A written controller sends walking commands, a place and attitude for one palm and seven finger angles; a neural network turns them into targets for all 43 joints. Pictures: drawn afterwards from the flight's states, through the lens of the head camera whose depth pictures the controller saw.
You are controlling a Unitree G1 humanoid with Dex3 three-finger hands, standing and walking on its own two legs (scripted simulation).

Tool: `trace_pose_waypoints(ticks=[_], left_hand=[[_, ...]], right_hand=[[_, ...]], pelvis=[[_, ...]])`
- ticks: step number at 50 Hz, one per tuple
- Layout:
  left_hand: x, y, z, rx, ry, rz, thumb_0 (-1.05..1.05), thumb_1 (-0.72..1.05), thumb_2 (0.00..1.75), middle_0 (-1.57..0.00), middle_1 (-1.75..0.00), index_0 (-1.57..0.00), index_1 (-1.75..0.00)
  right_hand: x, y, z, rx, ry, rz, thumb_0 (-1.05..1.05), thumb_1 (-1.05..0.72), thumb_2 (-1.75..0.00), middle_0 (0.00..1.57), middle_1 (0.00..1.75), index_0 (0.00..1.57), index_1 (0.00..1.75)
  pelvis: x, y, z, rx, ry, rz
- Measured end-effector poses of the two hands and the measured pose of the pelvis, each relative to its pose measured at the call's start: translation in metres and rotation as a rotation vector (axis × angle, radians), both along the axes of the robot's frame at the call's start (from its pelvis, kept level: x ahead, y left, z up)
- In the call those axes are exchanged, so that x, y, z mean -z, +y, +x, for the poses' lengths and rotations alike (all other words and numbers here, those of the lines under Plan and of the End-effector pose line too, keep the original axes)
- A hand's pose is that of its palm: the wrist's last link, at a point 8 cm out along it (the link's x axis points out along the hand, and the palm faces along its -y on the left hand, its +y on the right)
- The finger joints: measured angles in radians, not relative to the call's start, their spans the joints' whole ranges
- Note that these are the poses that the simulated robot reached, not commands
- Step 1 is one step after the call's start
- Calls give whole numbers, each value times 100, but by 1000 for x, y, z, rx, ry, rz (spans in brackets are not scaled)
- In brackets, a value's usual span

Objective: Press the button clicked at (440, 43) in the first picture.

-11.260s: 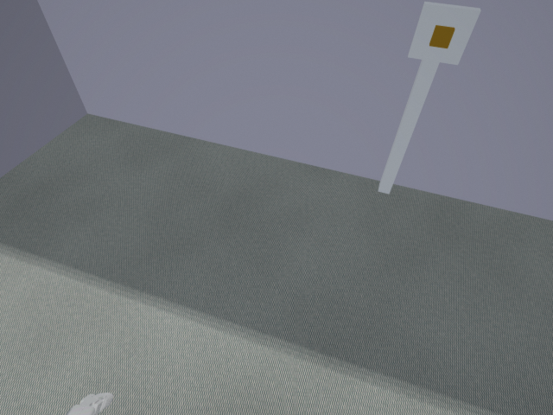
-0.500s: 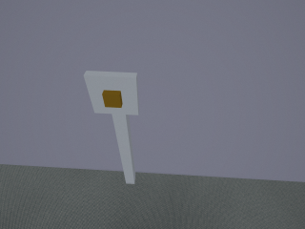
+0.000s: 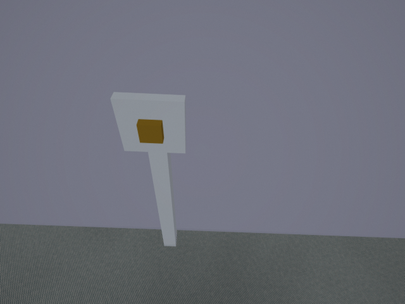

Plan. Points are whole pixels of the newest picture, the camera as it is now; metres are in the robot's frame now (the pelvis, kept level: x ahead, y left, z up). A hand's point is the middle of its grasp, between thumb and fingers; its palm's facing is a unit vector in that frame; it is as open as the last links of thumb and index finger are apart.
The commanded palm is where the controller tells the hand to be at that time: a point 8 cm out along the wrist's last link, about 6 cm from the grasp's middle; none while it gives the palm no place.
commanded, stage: look again from close up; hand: left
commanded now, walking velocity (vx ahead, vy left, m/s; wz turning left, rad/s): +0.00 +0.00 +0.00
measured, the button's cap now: (151, 130) +0.53 +0.15 +0.05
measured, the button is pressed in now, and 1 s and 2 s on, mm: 0 0 0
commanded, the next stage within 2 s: raise the hand and make a fist in 0.28 s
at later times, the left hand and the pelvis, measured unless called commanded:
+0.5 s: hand out of the picture +0.14 +0.21 -0.10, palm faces +0.22 -0.95 -0.22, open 7.1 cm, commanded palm +0.13 +0.24 -0.05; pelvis +0.04 +0.02 +0.01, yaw +1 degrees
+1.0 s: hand (111, 276) +0.18 +0.17 +0.00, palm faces +0.11 -0.99 -0.10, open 4.0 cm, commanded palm +0.16 +0.23 -0.02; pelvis +0.03 -0.04 -0.08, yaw +5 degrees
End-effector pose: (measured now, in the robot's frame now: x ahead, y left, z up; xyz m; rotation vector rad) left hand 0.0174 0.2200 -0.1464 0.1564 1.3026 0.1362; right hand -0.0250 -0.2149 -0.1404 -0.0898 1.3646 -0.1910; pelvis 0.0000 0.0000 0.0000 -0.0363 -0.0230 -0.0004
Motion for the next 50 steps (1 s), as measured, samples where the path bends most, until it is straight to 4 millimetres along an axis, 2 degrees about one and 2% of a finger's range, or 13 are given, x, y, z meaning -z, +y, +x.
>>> trace_pose_waypoints(ticks=[4,8,20,22,25,29,32,36,41,43,45,47,50], left_hand=[[-8,15,22,7,-42,13,0,91,90,-19,-30,-20,-30],[-13,22,30,2,-44,14,0,91,90,-19,-30,-20,-30],[-5,16,15,-1,91,-17,0,91,90,-19,-30,-20,-30],[-21,24,38,-91,-37,3,2,93,90,-20,-31,-21,-30],[-78,38,102,-115,-444,87,3,95,90,-22,-33,-23,-33],[-152,27,177,-66,-931,65,3,94,90,-28,-40,-28,-39],[-168,9,203,1,-1172,-43,1,93,90,-33,-46,-34,-46],[-141,-9,192,118,-1259,-177,0,92,90,-43,-57,-44,-56],[-88,1,138,58,-1093,-152,1,91,90,-57,-71,-58,-71],[-91,10,119,5,-1086,-87,1,90,90,-62,-77,-63,-77],[-108,17,112,-12,-1151,-14,2,90,90,-68,-83,-68,-83],[-129,16,115,11,-1256,31,2,90,90,-73,-89,-74,-88],[-147,6,138,114,-1377,7,2,90,90,-81,-98,-82,-97]], right_hand=[[1,20,14,-17,-12,20,1,-92,-90,20,30,20,29],[-1,25,23,-32,6,16,2,-94,-90,20,30,20,29],[-12,17,51,-42,6,-34,1,-92,-90,20,30,20,29],[-21,9,62,-45,-83,-60,2,-93,-90,20,30,21,29],[-36,-5,91,-77,-278,-96,2,-93,-90,20,30,21,30],[-43,-26,144,-139,-514,-114,2,-92,-90,20,30,21,30],[-48,-40,185,-164,-652,-138,1,-92,-90,20,30,21,30],[-62,-53,231,-196,-792,-162,1,-91,-90,20,30,20,29],[-69,-58,278,-294,-874,-185,1,-91,-90,20,30,20,29],[-65,-54,291,-328,-880,-177,1,-91,-90,20,30,20,29],[-56,-48,299,-356,-875,-157,1,-91,-90,20,30,20,29],[-44,-40,303,-375,-867,-123,1,-91,-90,20,30,20,29],[-22,-29,299,-378,-844,-65,1,-91,-90,20,30,20,30]], pelvis=[[-3,11,8,7,7,11],[-7,19,16,10,18,21],[-10,23,34,12,25,26],[-9,20,35,6,35,32],[-10,15,38,-17,51,41],[0,11,35,-49,68,49],[16,4,32,-37,110,43],[38,-11,31,-24,168,41],[61,-30,32,-37,220,28],[66,-35,34,-51,232,14],[69,-38,36,-65,243,-1],[73,-41,36,-80,251,-15],[78,-43,32,-89,265,-27]])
